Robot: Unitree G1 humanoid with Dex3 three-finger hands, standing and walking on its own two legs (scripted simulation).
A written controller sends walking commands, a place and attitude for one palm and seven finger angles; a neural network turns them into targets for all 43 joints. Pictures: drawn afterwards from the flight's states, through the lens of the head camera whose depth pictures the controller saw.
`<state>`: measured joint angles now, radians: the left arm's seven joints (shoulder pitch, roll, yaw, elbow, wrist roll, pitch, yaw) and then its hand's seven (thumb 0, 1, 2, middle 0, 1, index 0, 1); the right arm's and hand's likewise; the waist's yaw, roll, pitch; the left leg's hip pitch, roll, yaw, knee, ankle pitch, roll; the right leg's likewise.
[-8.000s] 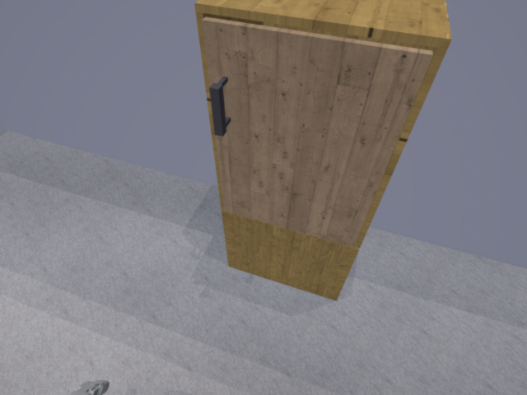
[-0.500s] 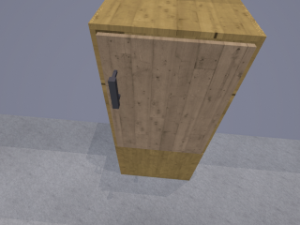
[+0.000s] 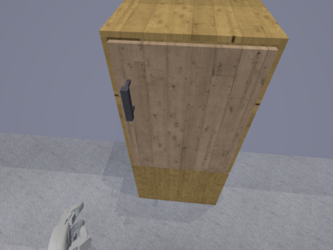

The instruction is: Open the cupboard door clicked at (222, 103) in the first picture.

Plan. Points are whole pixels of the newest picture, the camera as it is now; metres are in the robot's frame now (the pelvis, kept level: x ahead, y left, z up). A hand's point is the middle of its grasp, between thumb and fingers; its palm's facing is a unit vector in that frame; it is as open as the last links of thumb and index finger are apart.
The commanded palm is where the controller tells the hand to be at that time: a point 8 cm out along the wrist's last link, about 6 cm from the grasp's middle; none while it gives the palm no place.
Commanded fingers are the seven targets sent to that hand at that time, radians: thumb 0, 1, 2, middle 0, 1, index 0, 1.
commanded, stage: raise the hand with hooked fingers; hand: left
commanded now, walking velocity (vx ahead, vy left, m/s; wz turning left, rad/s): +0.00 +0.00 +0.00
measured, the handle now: (129, 100) +0.52 +0.15 +0.08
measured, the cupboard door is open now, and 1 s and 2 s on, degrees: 0 0 0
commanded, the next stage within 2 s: move the hooked fingers beside the handle in 1.94 s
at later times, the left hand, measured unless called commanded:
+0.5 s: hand (86, 222) +0.18 +0.19 +0.01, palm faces -0.03 -0.99 -0.10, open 10.0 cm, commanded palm +0.16 +0.25 +0.00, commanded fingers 0.00 0.11 0.56 -0.26 -0.81 -0.26 -0.81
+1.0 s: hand (66, 192) +0.23 +0.25 +0.04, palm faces -0.04 -1.00 -0.06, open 12.9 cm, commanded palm +0.21 +0.30 +0.06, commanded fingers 0.00 -0.48 0.31 -0.30 -1.18 -0.30 -1.18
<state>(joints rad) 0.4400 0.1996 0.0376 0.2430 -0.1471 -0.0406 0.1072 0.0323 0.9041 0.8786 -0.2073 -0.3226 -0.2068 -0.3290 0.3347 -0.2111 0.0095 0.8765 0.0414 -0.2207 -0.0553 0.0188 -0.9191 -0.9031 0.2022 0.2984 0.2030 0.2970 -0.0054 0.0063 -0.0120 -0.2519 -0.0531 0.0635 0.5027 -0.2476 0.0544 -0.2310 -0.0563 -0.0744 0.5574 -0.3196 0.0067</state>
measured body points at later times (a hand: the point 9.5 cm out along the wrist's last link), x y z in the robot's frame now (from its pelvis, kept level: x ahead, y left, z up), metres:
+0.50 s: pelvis -0.03 -0.04 -0.06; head +0.02 -0.02 +0.38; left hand +0.18 +0.25 +0.01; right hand +0.18 -0.26 -0.13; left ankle +0.01 +0.08 -0.73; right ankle -0.01 -0.12 -0.73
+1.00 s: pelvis -0.01 +0.01 -0.03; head +0.02 +0.02 +0.42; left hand +0.23 +0.30 +0.05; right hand +0.16 -0.24 -0.09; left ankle +0.01 +0.08 -0.73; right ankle -0.01 -0.12 -0.73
